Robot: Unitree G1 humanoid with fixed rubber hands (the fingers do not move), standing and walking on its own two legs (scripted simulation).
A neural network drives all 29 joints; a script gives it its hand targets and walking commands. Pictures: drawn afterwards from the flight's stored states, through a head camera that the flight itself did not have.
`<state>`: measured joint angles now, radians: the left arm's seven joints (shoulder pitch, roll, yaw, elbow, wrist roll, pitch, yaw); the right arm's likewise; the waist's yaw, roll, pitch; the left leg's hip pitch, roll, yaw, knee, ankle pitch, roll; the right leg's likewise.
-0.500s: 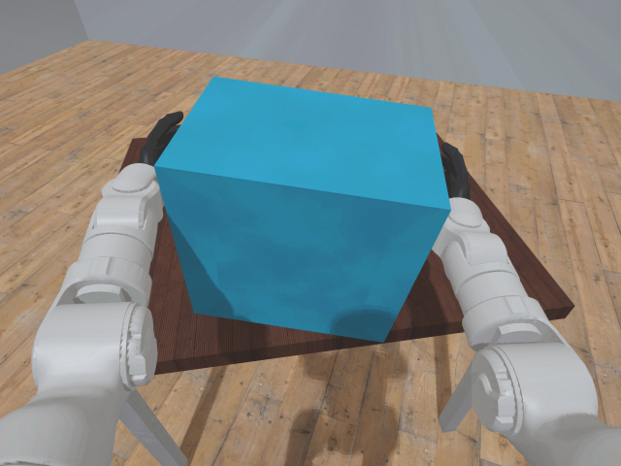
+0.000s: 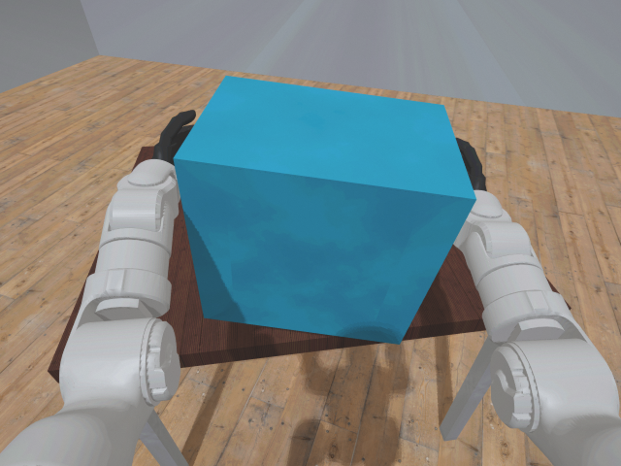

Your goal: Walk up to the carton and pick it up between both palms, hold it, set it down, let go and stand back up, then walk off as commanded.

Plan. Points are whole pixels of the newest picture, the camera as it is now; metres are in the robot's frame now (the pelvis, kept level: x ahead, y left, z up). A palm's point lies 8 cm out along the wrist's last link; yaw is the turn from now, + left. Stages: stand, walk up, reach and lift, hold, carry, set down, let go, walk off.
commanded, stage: reach and lift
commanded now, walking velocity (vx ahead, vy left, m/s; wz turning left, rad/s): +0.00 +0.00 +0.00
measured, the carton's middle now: (317, 217) +0.40 +0.01 +0.15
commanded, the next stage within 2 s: hold in 1.32 s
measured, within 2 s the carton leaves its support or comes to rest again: neither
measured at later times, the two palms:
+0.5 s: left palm (159, 155) +0.40 +0.20 +0.25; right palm (466, 169) +0.40 -0.18 +0.22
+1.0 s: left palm (157, 152) +0.39 +0.20 +0.26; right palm (476, 148) +0.40 -0.19 +0.25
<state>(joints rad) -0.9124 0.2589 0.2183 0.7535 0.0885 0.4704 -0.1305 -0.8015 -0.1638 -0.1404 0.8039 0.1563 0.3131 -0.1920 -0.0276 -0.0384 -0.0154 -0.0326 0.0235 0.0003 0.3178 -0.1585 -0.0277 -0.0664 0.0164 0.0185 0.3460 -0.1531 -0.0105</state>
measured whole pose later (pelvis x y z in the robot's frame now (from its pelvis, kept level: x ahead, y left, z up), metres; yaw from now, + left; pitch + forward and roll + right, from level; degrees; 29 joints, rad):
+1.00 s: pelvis +0.00 +0.00 +0.00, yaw +0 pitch -5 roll +0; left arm -0.91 0.21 0.25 0.51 0.10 0.73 -0.07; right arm -0.95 -0.26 -0.11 0.79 0.18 0.49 -0.13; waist -0.02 -0.04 -0.07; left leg -0.07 0.02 0.00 0.33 -0.17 -0.02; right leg -0.09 0.02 0.02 0.34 -0.15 -0.01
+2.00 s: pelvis +0.00 +0.01 +0.00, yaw +0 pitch -4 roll +0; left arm -0.91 0.20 0.25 0.38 0.10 0.89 -0.06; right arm -1.07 -0.34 -0.03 0.80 0.31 0.64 -0.14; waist -0.02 -0.01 -0.16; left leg -0.10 0.02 0.00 0.35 -0.17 -0.02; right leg -0.12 0.02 0.02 0.34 -0.15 -0.01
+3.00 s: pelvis +0.01 +0.01 +0.00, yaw +0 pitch -2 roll +0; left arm -0.92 0.20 0.25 0.42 0.10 0.90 -0.07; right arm -1.12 -0.36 -0.02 0.86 0.33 0.68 -0.15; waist -0.02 -0.01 -0.18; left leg -0.14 0.02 0.00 0.36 -0.17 -0.02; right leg -0.15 0.02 0.02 0.34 -0.15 -0.01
